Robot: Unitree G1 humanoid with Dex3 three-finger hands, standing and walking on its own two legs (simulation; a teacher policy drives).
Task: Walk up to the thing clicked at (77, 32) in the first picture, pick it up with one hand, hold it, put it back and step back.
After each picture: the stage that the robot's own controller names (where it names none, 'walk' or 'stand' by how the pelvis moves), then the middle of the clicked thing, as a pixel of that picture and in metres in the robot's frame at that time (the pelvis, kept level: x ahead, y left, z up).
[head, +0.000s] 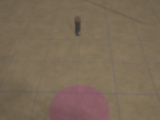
stand; (77, 26) +1.59 +0.09 -0.66
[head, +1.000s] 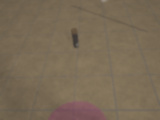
walk; (75, 38) +1.46 +0.22 -0.65
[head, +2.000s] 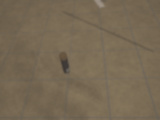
walk; (64, 63) +0.96 +0.27 -0.65
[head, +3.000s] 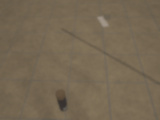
walk; (62, 101) +0.58 +0.22 -0.63
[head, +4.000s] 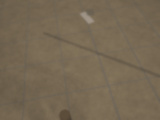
stand; out of the picture +0.39 +0.16 -0.61
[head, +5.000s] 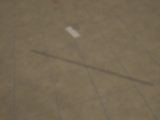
stand; out of the picture +0.33 +0.19 -0.65
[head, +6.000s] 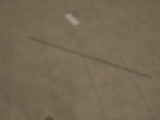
stand; out of the picture +0.34 +0.26 -0.63
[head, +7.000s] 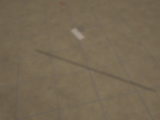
stand; out of the picture +0.35 +0.22 -0.66
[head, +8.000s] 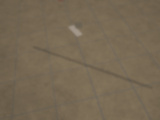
stand; out of the picture +0.35 +0.23 -0.66
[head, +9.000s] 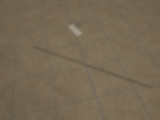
stand; out of the picture +0.34 +0.23 -0.66
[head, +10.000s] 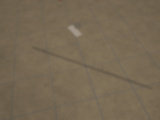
stand; out of the picture +0.34 +0.24 -0.66
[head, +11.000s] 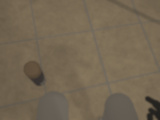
go down; (36, 75) +0.41 +0.24 -0.36
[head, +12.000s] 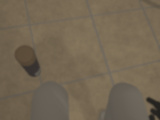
go down; (30, 63) +0.42 +0.25 -0.26
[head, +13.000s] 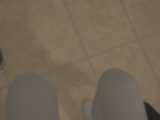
close in; out of the picture +0.41 +0.27 -0.17
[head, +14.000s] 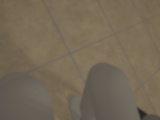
close; out of the picture +0.40 +0.28 -0.16
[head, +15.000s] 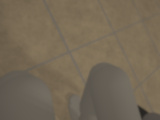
lift; out of the picture +0.38 +0.28 -0.16
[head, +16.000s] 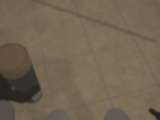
lift; (24, 79) +0.33 +0.19 +0.04
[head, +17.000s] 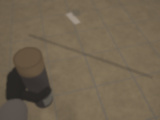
hold; (37, 82) +0.32 +0.17 +0.06
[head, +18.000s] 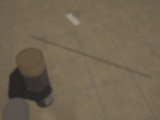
hold; (38, 82) +0.33 +0.17 +0.04
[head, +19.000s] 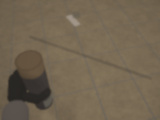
hold; (37, 84) +0.33 +0.17 +0.04
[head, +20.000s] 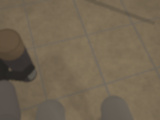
crouch; (19, 61) +0.41 +0.21 -0.04
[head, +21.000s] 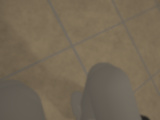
lower; out of the picture +0.43 +0.28 -0.16
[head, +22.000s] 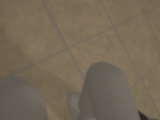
lower; out of the picture +0.41 +0.28 -0.16
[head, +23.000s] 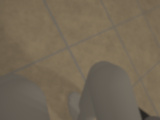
lower; out of the picture +0.41 +0.30 -0.16
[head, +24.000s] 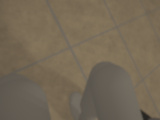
lower; out of the picture +0.41 +0.30 -0.16
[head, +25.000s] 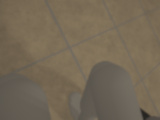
loosen; out of the picture +0.40 +0.30 -0.16
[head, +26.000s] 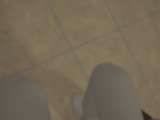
withdraw; out of the picture +0.40 +0.29 -0.16
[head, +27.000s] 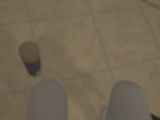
walk; (32, 61) +0.43 +0.24 -0.24
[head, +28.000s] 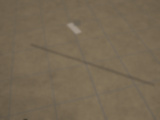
stand; out of the picture +0.35 +0.21 -0.59
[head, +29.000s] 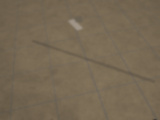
stand; out of the picture +0.36 +0.22 -0.60
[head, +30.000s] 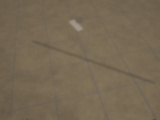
stand; out of the picture +0.36 +0.22 -0.60
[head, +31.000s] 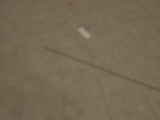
stand; out of the picture +0.38 +0.20 -0.65
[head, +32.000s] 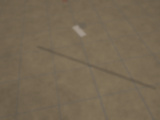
stand; out of the picture +0.35 +0.23 -0.66
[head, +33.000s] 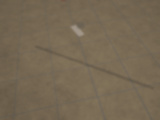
walk; out of the picture +0.35 +0.23 -0.66
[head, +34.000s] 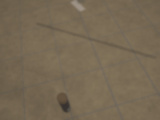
walk; (64, 103) +0.47 +0.21 -0.64
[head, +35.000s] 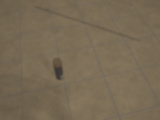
walk; (58, 69) +0.77 +0.22 -0.64
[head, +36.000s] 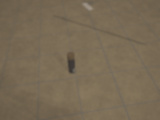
stand; (71, 63) +1.01 +0.18 -0.64
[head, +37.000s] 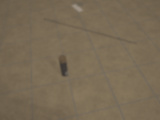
stand; (63, 66) +0.99 +0.22 -0.66
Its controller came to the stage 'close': yes
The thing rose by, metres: 0.68
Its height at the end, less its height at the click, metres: +0.00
